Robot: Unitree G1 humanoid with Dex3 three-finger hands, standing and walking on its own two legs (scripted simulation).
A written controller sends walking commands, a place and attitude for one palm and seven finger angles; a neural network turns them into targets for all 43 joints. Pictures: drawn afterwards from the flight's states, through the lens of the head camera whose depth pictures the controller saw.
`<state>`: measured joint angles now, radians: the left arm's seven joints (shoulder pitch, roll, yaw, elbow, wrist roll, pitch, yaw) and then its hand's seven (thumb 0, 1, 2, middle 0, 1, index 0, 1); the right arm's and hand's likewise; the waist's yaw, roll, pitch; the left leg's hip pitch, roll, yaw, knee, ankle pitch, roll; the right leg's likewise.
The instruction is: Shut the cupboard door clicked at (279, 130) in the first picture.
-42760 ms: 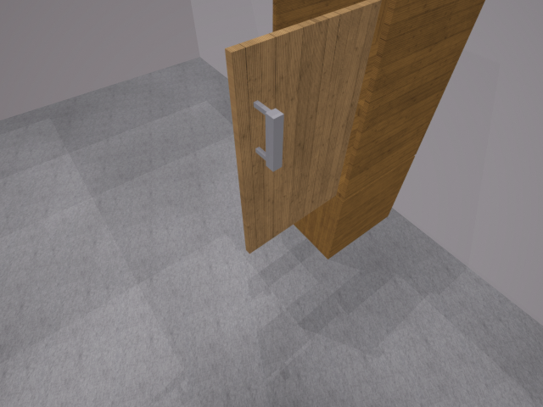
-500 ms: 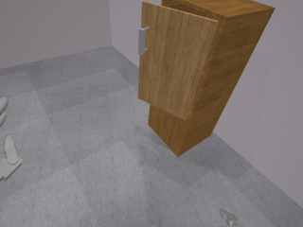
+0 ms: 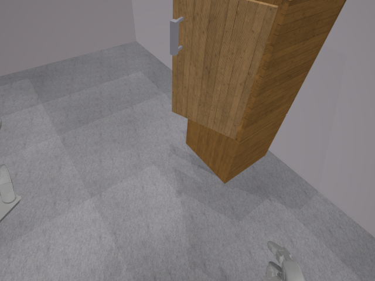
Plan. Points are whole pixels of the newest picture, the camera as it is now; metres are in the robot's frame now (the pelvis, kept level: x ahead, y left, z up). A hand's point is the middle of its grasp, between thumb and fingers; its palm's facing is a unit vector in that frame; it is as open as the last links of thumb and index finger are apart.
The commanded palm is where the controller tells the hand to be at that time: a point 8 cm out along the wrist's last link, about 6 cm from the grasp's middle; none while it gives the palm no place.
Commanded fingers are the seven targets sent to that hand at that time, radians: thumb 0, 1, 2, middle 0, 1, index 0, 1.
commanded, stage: stop stepping back and stand still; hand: left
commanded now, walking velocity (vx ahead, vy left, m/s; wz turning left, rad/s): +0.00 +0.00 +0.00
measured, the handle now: (177, 36) +0.93 +0.08 +0.08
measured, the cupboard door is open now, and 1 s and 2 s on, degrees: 23 23 23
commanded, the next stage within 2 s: let the arm hang, fingers relaxed in 0.22 s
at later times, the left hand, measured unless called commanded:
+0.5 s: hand (85, 261) +0.18 +0.23 -0.08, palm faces +0.05 -0.93 -0.36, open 7.4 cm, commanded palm none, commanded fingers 0.00 0.90 0.90 -0.20 -0.30 -0.20 -0.30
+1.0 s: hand out of the picture -0.07 +0.18 -0.17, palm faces +0.02 -0.98 -0.21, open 7.3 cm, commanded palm none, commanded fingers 0.00 0.90 0.90 -0.20 -0.30 -0.20 -0.30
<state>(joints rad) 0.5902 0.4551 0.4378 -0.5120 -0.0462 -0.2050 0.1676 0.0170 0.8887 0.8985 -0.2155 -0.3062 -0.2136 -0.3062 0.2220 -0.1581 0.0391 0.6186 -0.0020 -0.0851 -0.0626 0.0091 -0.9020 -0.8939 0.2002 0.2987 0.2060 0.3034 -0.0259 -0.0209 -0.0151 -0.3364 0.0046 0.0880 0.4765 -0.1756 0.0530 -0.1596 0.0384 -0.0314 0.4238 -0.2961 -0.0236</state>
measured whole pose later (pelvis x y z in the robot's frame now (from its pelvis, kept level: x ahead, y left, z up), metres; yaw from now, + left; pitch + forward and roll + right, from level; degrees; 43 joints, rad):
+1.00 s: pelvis -0.01 +0.00 +0.00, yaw +1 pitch -2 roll -1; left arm 0.37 0.16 -0.01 1.18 0.01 0.01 0.04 0.01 0.92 0.90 -0.20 -0.30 -0.20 -0.30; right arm 0.32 -0.14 0.01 1.13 -0.01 0.02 -0.03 0.00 -0.91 -0.89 0.20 0.30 0.20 0.30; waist -0.01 0.02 0.05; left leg -0.24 -0.02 0.09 0.40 -0.13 0.06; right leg -0.08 0.02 -0.04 0.38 -0.28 -0.02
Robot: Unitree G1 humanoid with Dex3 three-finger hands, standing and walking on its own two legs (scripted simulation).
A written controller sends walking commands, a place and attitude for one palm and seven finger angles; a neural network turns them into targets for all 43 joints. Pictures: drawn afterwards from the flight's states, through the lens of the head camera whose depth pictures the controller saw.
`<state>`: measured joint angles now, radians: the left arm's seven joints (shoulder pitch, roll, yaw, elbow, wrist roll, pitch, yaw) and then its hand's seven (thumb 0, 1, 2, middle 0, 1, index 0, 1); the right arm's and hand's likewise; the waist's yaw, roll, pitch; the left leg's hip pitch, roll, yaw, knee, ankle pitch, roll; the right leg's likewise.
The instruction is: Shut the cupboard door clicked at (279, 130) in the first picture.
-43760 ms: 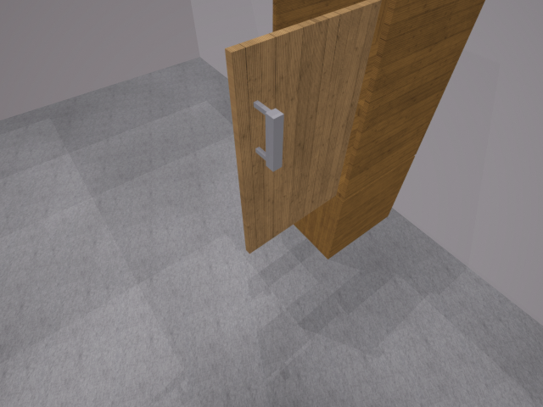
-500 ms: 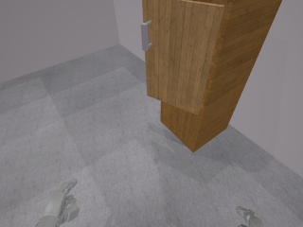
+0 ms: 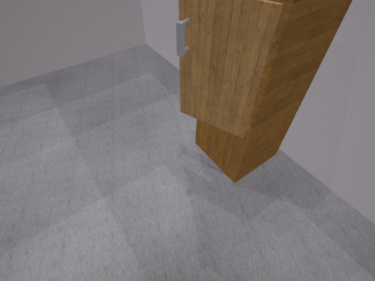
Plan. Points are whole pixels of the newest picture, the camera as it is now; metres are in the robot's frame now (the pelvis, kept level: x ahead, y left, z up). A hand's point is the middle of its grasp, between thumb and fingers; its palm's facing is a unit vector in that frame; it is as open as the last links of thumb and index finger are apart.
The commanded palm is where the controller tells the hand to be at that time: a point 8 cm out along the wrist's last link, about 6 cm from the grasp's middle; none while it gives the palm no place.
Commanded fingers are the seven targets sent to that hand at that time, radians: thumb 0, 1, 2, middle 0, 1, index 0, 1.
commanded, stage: let the arm hang, fingers relaxed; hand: left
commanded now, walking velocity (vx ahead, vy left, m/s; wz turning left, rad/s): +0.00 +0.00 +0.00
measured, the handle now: (183, 37) +0.94 +0.06 +0.08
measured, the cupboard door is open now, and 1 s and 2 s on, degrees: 23 23 23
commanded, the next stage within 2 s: look to check the result in 0.42 s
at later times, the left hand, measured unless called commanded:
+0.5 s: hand out of the picture -0.03 +0.16 -0.18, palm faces +0.01 -0.99 -0.17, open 7.4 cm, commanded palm none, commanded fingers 0.00 0.90 0.90 -0.20 -0.30 -0.20 -0.30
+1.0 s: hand out of the picture +0.02 +0.19 -0.17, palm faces -0.02 -0.97 -0.24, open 7.4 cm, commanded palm none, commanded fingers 0.00 0.90 0.90 -0.20 -0.30 -0.20 -0.30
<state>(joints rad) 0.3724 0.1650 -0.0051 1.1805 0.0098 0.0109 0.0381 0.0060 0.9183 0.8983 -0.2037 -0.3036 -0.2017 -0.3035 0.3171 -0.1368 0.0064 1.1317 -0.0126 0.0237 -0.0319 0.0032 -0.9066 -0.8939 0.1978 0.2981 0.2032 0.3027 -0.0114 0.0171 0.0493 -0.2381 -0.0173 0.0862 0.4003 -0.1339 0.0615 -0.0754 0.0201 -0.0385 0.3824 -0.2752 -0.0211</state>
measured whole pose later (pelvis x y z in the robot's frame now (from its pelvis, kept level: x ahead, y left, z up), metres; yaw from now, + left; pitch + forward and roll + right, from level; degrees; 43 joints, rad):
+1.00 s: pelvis +0.01 -0.01 +0.00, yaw -1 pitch -2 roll +0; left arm 0.24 0.21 0.00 1.16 0.02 -0.01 0.03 0.01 0.91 0.90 -0.20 -0.30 -0.20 -0.30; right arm 0.22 -0.22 -0.01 1.13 -0.01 0.00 -0.03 0.00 -0.91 -0.89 0.20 0.30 0.20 0.30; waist -0.02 0.01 0.04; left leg -0.20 -0.01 0.09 0.36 -0.13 0.05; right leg -0.04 0.03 -0.03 0.34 -0.27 -0.03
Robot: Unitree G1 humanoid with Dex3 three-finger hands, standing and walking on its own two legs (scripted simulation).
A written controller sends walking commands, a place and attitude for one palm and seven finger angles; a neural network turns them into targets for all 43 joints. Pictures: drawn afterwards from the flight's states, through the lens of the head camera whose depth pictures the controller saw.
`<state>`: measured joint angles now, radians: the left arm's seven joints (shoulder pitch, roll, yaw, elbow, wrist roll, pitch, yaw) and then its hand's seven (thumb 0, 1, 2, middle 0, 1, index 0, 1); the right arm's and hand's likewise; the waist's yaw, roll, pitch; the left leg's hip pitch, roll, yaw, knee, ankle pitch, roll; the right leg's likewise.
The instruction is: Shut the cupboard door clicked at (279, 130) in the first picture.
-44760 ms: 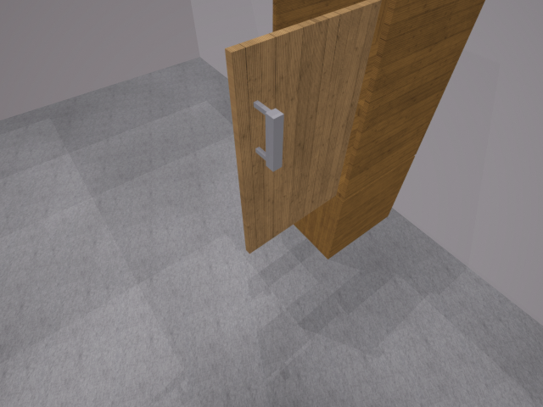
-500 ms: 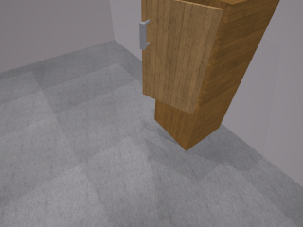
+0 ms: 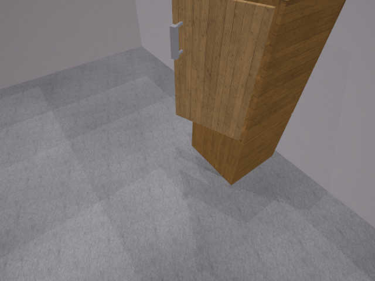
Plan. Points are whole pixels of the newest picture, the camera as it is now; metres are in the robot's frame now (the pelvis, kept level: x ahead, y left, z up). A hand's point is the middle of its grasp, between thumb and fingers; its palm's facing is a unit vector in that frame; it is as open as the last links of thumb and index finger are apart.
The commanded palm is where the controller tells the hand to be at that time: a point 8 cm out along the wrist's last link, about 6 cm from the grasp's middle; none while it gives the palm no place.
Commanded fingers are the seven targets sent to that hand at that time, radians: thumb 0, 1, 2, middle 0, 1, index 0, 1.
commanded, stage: walk to a spot facing it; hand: left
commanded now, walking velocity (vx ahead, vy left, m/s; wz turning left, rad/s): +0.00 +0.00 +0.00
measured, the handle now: (177, 40) +0.93 +0.08 +0.08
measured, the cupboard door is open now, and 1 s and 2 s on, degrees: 23 23 23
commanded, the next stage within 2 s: none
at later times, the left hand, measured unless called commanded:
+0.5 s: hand out of the picture +0.01 +0.22 -0.21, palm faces +0.21 -0.95 -0.23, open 7.4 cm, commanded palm none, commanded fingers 0.00 0.90 0.90 -0.20 -0.30 -0.20 -0.30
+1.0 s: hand out of the picture +0.01 +0.20 -0.17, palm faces +0.48 -0.82 -0.30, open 7.4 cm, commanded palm none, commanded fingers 0.00 0.90 0.90 -0.20 -0.30 -0.20 -0.30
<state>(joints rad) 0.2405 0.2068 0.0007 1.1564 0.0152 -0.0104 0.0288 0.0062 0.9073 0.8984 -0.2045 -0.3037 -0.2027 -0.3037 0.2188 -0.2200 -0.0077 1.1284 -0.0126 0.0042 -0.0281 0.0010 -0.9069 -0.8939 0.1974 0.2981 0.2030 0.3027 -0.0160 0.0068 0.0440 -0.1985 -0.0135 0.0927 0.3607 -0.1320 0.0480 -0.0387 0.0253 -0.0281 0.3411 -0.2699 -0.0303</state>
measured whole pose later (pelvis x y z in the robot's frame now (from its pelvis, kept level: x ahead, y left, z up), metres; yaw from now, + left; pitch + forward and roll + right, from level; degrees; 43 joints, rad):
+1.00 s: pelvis +0.03 -0.02 -0.01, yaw +33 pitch +0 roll +2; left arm 0.18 0.21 0.04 0.88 0.04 0.02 0.04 0.01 0.90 0.90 -0.21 -0.30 -0.21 -0.30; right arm 0.16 -0.27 -0.09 0.89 -0.02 0.08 0.02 0.00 -0.91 -0.89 0.19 0.30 0.20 0.30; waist -0.04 0.01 0.12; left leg -0.48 0.00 0.03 1.01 -0.45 -0.05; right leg -0.23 -0.10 -0.11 0.57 -0.34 0.01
